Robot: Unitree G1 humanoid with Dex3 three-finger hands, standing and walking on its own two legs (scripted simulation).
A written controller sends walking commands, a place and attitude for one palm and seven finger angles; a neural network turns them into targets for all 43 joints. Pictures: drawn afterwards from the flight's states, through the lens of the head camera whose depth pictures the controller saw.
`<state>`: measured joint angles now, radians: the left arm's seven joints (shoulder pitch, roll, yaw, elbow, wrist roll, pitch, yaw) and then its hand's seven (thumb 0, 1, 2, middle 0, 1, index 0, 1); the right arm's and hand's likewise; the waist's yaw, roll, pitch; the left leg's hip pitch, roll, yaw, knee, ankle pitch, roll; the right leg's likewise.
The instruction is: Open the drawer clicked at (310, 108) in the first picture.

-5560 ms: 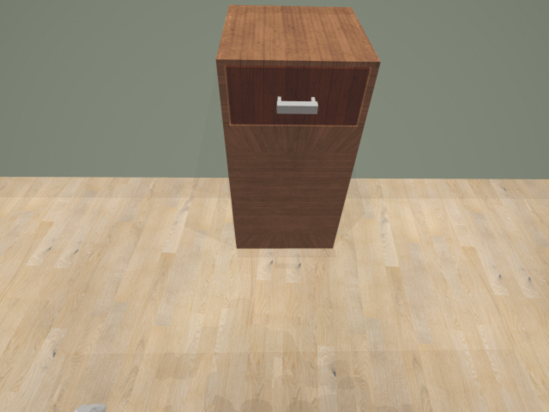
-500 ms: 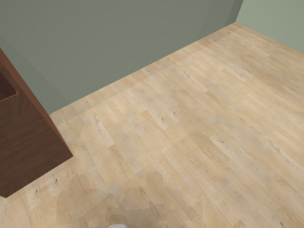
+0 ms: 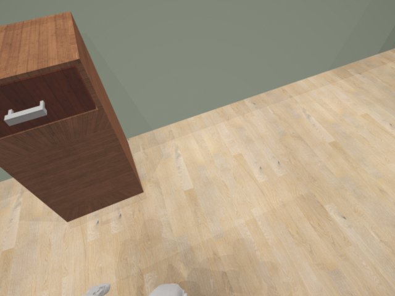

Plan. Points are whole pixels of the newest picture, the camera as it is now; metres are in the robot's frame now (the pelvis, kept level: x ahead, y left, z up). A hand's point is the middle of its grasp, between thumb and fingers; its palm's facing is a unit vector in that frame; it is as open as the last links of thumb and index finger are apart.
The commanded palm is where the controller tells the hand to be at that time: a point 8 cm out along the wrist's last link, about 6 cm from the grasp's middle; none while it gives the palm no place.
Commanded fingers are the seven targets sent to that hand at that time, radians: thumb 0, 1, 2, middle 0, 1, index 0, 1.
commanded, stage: turn to face it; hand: left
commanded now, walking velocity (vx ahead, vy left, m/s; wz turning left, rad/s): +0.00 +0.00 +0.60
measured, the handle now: (26, 111) +0.64 +0.60 -0.01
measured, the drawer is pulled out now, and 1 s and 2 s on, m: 0.00 0.00 0.00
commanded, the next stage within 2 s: take the last steps up to it in 0.68 s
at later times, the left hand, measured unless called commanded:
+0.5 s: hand out of the picture -0.01 +0.27 -0.17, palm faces +0.30 -0.91 -0.27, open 7.4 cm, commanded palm none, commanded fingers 0.00 0.90 0.90 -0.20 -0.30 -0.20 -0.30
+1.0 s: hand out of the picture -0.06 +0.18 -0.15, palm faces +0.47 -0.85 -0.23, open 7.4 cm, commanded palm none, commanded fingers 0.00 0.90 0.90 -0.20 -0.30 -0.20 -0.30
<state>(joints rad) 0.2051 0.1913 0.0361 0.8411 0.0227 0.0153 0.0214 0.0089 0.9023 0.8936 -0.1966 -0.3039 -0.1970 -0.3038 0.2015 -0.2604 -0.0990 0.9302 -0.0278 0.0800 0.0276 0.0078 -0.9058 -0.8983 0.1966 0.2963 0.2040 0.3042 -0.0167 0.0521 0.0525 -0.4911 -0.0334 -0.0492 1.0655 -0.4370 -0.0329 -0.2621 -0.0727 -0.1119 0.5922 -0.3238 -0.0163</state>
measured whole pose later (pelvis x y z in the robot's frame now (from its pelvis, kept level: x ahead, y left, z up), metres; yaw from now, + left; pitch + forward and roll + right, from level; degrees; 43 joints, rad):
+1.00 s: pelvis +0.01 +0.01 +0.01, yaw +25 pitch -1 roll +1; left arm 0.33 0.16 0.03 1.00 0.04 -0.03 0.02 0.01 0.91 0.89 -0.20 -0.30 -0.20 -0.30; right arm 0.24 -0.22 -0.07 1.03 -0.03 0.06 0.03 0.01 -0.91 -0.90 0.19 0.30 0.20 0.30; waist 0.03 0.00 0.01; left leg -0.37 0.05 0.04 0.87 -0.39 -0.03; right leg -0.16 -0.09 -0.17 0.42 -0.25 -0.01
